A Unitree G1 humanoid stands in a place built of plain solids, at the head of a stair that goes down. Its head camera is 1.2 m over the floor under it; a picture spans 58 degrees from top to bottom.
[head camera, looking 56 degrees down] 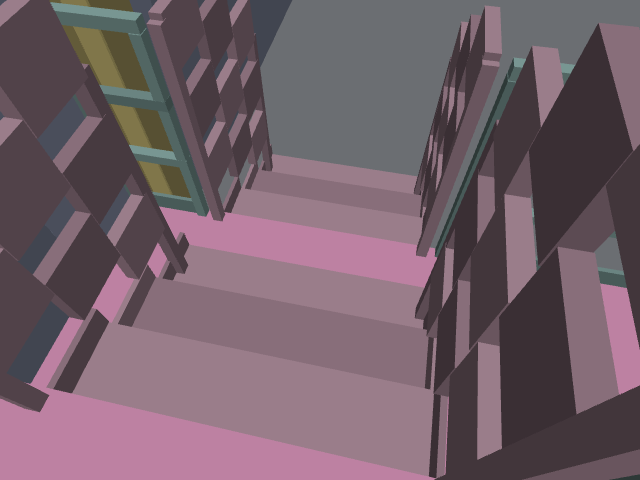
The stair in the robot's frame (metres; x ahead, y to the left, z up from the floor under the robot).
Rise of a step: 0.15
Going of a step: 0.26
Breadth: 1.12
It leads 12 degrees to the right of straight ahead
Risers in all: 4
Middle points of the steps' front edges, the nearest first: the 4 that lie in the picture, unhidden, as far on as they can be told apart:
0.22 0.23 0.00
0.47 0.18 -0.15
0.73 0.12 -0.30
0.98 0.07 -0.46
